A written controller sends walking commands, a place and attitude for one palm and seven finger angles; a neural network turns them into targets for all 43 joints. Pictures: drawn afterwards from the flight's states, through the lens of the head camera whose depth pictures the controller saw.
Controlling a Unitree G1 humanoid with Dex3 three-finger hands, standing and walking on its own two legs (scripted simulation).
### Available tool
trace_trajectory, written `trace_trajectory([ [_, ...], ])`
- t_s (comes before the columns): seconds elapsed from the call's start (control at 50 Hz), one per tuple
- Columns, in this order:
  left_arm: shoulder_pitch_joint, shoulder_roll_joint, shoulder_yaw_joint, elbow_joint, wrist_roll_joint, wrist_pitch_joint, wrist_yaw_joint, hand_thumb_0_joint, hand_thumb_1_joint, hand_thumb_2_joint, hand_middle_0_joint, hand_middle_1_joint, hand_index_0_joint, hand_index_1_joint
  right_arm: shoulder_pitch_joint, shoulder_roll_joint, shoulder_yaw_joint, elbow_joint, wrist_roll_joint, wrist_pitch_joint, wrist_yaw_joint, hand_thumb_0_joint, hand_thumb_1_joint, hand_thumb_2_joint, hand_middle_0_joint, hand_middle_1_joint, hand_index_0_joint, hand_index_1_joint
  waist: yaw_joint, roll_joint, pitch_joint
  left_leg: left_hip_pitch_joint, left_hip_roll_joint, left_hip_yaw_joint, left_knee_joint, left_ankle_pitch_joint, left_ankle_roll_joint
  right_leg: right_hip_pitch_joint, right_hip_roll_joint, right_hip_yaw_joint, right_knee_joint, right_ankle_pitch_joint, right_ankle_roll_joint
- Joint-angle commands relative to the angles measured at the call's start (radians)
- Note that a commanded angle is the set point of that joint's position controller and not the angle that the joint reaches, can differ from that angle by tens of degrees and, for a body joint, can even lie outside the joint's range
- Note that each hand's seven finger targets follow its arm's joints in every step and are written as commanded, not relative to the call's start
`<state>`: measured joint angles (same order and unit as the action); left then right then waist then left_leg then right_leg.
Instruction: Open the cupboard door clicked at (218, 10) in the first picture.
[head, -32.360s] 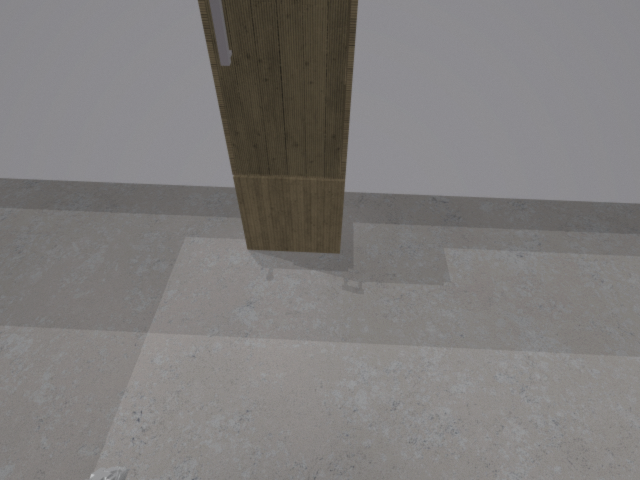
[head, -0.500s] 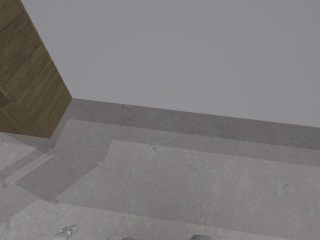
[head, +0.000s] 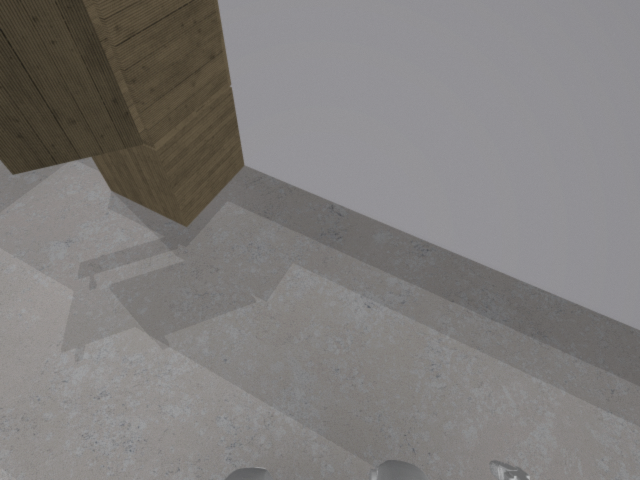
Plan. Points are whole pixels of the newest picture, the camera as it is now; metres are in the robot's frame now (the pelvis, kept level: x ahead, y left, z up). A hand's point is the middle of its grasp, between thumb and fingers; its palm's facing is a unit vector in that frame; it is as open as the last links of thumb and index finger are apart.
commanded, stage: turn to face it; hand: left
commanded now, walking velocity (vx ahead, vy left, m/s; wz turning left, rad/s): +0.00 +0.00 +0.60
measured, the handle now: out of the picture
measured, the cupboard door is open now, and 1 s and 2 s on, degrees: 51 51 51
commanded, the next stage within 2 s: take the last steps up to it in 0.62 s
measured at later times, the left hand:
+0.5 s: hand out of the picture +0.00 +0.18 -0.17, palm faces +0.34 -0.92 -0.20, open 7.4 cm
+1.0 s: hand out of the picture -0.02 +0.17 -0.15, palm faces +0.51 -0.84 -0.19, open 7.4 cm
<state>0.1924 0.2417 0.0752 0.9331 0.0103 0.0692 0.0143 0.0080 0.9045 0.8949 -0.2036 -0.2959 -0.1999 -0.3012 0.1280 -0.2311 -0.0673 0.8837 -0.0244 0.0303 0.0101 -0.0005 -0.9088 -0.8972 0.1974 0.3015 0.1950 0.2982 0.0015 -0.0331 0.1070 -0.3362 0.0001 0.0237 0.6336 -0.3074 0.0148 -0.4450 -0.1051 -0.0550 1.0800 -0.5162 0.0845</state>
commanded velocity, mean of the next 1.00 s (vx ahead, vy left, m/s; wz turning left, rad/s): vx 0.09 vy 0.05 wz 0.34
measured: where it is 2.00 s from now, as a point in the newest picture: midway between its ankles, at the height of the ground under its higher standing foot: (214, 420)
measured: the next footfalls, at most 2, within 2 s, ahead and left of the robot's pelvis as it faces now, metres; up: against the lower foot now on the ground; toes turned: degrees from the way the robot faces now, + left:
right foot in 0.18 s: +0.07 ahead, -0.15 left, +0.00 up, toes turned +3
left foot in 0.48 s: +0.03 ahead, +0.10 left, +0.00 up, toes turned +21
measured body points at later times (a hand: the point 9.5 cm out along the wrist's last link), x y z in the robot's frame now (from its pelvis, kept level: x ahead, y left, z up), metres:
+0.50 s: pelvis +0.02 -0.01 +0.00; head +0.06 +0.01 +0.45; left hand -0.01 +0.23 -0.16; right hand +0.20 -0.23 -0.13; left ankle -0.01 +0.09 -0.73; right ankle +0.03 -0.15 -0.72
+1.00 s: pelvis +0.05 +0.00 +0.02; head +0.08 +0.02 +0.47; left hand -0.04 +0.21 -0.14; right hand +0.22 -0.20 -0.13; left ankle +0.00 +0.11 -0.67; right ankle +0.07 -0.15 -0.72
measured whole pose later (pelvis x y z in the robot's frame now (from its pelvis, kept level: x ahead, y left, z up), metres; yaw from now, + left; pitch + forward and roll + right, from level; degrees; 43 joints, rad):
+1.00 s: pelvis +0.05 +0.00 +0.02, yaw +28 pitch +1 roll +1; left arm 0.29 0.16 0.05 1.01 0.02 -0.04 0.00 0.00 0.90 0.90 -0.20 -0.30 -0.20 -0.30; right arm 0.20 -0.23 -0.07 1.01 -0.02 0.06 0.04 0.00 -0.91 -0.90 0.20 0.30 0.19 0.30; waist 0.01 -0.01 0.06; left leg -0.47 0.03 0.06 0.94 -0.36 -0.05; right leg -0.11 -0.12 -0.13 0.40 -0.29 0.06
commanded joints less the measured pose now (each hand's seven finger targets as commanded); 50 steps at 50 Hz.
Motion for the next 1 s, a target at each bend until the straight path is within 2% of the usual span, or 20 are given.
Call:
trace_trajectory([
  [0.0,-0.045,0.067,0.015,-0.113,0.002,-0.036,-0.008,0.0,0.9,0.9,-0.2,-0.3,-0.2,-0.3,0.024,-0.207,-0.046,-0.047,-0.008,-0.009,-0.022,0.0,-0.9,-0.9,0.2,0.3,0.2,0.3,-0.023,0.183,-0.13,0.093,0.231,-0.28,-0.28,0.274,0.135,-0.014,0.018,0.034,-0.104,0.046,-0.008],
  [0.1,0.06,0.073,0.018,-0.097,0.001,-0.053,-0.005,0.0,0.9,0.9,-0.2,-0.3,-0.2,-0.3,-0.032,-0.197,-0.053,-0.06,-0.002,0.006,-0.015,0.0,-0.9,-0.9,0.2,0.3,0.2,0.3,0.024,0.173,-0.145,-0.04,0.169,-0.304,-0.208,0.163,0.094,0.251,0.087,-0.007,-0.491,0.201,-0.024],
  [0.12,0.099,0.111,0.027,-0.092,0.007,-0.064,0.001,0.0,0.9,0.9,-0.2,-0.3,-0.2,-0.3,-0.041,-0.169,-0.05,-0.071,0.006,0.007,-0.011,0.0,-0.9,-0.9,0.2,0.3,0.2,0.3,0.046,0.074,-0.149,-0.115,0.111,-0.265,-0.126,0.093,0.052,0.351,0.035,0.048,-0.654,0.229,-0.036],
  [0.14,0.12,0.194,0.047,-0.094,0.022,-0.074,0.011,0.0,0.9,0.9,-0.2,-0.3,-0.2,-0.3,-0.031,-0.104,-0.042,-0.089,0.014,0.009,-0.004,0.0,-0.9,-0.9,0.2,0.3,0.2,0.3,0.057,-0.167,-0.141,-0.289,-0.024,-0.13,0.087,-0.12,-0.023,0.434,-0.206,0.324,-0.803,0.147,-0.12],
  [0.16,0.106,0.243,0.045,-0.11,0.021,-0.072,0.013,0.0,0.9,0.9,-0.2,-0.3,-0.2,-0.3,-0.047,-0.101,-0.039,-0.105,0.009,0.008,0.004,0.0,-0.9,-0.9,0.2,0.3,0.2,0.3,0.068,-0.277,-0.132,-0.271,-0.058,-0.054,0.361,-0.303,-0.048,0.324,-0.387,0.452,-0.872,0.167,-0.23],
  [0.22,-0.016,0.133,0.02,-0.132,0.013,-0.075,0.022,0.0,0.9,0.9,-0.2,-0.3,-0.2,-0.3,-0.016,-0.101,-0.043,-0.056,0.004,0.027,0.013,0.0,-0.9,-0.9,0.2,0.3,0.2,0.3,-0.011,-0.193,-0.088,-0.246,0.03,-0.071,0.596,-0.168,-0.059,0.228,-0.266,0.212,-0.786,0.39,-0.213],
  [0.26,-0.003,0.122,0.014,-0.126,0.017,-0.081,0.021,0.0,0.9,0.9,-0.2,-0.3,-0.2,-0.3,-0.027,-0.064,-0.026,-0.047,0.008,0.025,0.018,0.0,-0.9,-0.9,0.2,0.3,0.2,0.3,-0.005,-0.196,-0.102,-0.203,0.026,-0.013,0.457,-0.168,-0.074,0.285,-0.222,0.074,-0.729,0.624,-0.192],
  [0.34,0.095,0.17,0.029,-0.074,0.022,-0.084,0.017,0.0,0.9,0.9,-0.2,-0.3,-0.2,-0.3,-0.069,-0.025,-0.005,-0.046,0.017,0.01,0.019,0.0,-0.9,-0.9,0.2,0.3,0.2,0.3,0.046,-0.161,-0.142,-0.1,-0.006,0.068,0.141,-0.174,-0.068,0.391,-0.243,0.034,-0.641,0.828,-0.192],
  [0.4,0.083,0.174,0.032,-0.054,0.012,-0.081,0.01,0.0,0.9,0.9,-0.2,-0.3,-0.2,-0.3,-0.006,-0.044,-0.002,-0.023,0.014,0.0,0.013,0.0,-0.9,-0.9,0.2,0.3,0.2,0.3,0.009,-0.167,-0.145,0.066,-0.017,0.083,-0.098,0.002,-0.051,0.314,-0.219,-0.012,-0.566,0.753,-0.133],
  [0.42,0.065,0.157,0.029,-0.056,0.007,-0.079,0.007,0.0,0.9,0.9,-0.2,-0.3,-0.2,-0.3,0.042,-0.074,-0.01,-0.008,0.013,-0.008,0.013,0.0,-0.9,-0.9,0.2,0.3,0.2,0.3,-0.02,-0.096,-0.179,0.186,0.023,0.044,-0.209,0.136,-0.033,0.247,-0.198,-0.044,-0.478,0.66,-0.089],
  [0.44,0.08,0.105,0.023,-0.082,-0.003,-0.072,0.003,0.0,0.9,0.9,-0.2,-0.3,-0.2,-0.3,0.084,-0.167,-0.03,-0.009,0.002,-0.019,0.005,0.0,-0.9,-0.9,0.2,0.3,0.2,0.3,-0.038,0.144,-0.225,0.34,0.229,-0.201,-0.233,0.421,0.056,0.054,-0.1,-0.115,-0.307,0.388,-0.018],
  [0.46,0.036,0.052,-0.003,-0.111,-0.004,-0.065,0.003,0.0,0.9,0.9,-0.2,-0.3,-0.2,-0.3,0.145,-0.239,-0.046,0.005,-0.001,-0.014,-0.006,0.0,-0.9,-0.9,0.2,0.3,0.2,0.3,-0.073,0.326,-0.22,0.353,0.415,-0.386,-0.259,0.735,0.199,-0.072,-0.02,-0.076,-0.135,-0.138,0.011],
  [0.52,-0.035,0.06,0.0,-0.076,0.001,-0.046,0.004,0.0,0.9,0.9,-0.2,-0.3,-0.2,-0.3,0.096,-0.185,-0.032,0.01,-0.004,-0.019,-0.035,0.0,-0.9,-0.9,0.2,0.3,0.2,0.3,-0.053,0.243,-0.175,0.226,0.329,-0.308,-0.249,0.581,0.2,-0.083,-0.014,0.052,0.024,-0.036,-0.015],
  [0.6,-0.008,0.03,-0.004,-0.036,-0.002,-0.041,-0.005,0.0,0.9,0.9,-0.2,-0.3,-0.2,-0.3,0.054,-0.153,-0.017,0.017,-0.006,-0.023,-0.041,0.0,-0.9,-0.9,0.2,0.3,0.2,0.3,-0.021,0.188,-0.161,0.193,0.255,-0.203,-0.249,0.579,0.157,0.029,0.023,0.02,-0.153,0.021,-0.02],
  [0.7,0.081,0.025,-0.005,0.005,-0.002,-0.057,-0.002,0.0,0.9,0.9,-0.2,-0.3,-0.2,-0.3,0.022,-0.136,-0.014,0.033,0.002,-0.014,-0.034,0.0,-0.9,-0.9,0.2,0.3,0.2,0.3,0.022,0.153,-0.157,0.074,0.2,-0.209,-0.219,0.36,0.106,0.265,0.072,-0.019,-0.521,0.222,-0.033],
  [0.72,0.113,0.048,0.0,0.014,0.002,-0.07,0.001,0.0,0.9,0.9,-0.2,-0.3,-0.2,-0.3,0.017,-0.118,-0.011,0.035,0.009,-0.014,-0.029,0.0,-0.9,-0.9,0.2,0.3,0.2,0.3,0.039,0.103,-0.164,0.028,0.143,-0.172,-0.17,0.204,0.06,0.349,0.042,0.011,-0.66,0.289,-0.038],
  [0.76,0.146,0.201,0.031,0.009,0.02,-0.081,0.003,0.0,0.9,0.9,-0.2,-0.3,-0.2,-0.3,0.007,-0.048,-0.001,-0.003,0.01,-0.005,-0.008,0.0,-0.9,-0.9,0.2,0.3,0.2,0.3,0.067,-0.247,-0.09,-0.225,-0.049,-0.007,0.186,-0.274,-0.037,0.381,-0.332,0.437,-0.909,0.015,-0.205],
  [0.78,0.143,0.213,0.031,-0.008,0.017,-0.079,0.001,0.0,0.9,0.9,-0.2,-0.3,-0.2,-0.3,-0.029,-0.078,-0.009,-0.016,0.003,-0.002,0.003,0.0,-0.9,-0.9,0.2,0.3,0.2,0.3,0.082,-0.192,-0.052,-0.247,-0.018,-0.05,0.362,-0.264,-0.03,0.277,-0.366,0.47,-0.946,-0.126,-0.252],
  [0.86,0.092,0.096,0.013,0.001,0.011,-0.114,0.004,0.0,0.9,0.9,-0.2,-0.3,-0.2,-0.3,-0.025,-0.063,-0.014,0.019,-0.001,-0.001,0.021,0.0,-0.9,-0.9,0.2,0.3,0.2,0.3,0.029,-0.165,-0.02,-0.316,0.059,-0.048,0.476,-0.041,-0.055,0.342,-0.246,0.187,-0.886,0.245,-0.178],
  [0.98,0.196,0.137,0.025,0.071,0.02,-0.13,-0.003,0.0,0.9,0.9,-0.2,-0.3,-0.2,-0.3,-0.088,-0.007,0.005,0.002,0.01,-0.015,0.042,0.0,-0.9,-0.9,0.2,0.3,0.2,0.3,0.068,-0.158,-0.056,-0.216,0.044,0.062,0.136,-0.038,-0.062,0.424,-0.267,0.053,-0.825,0.47,-0.174],
])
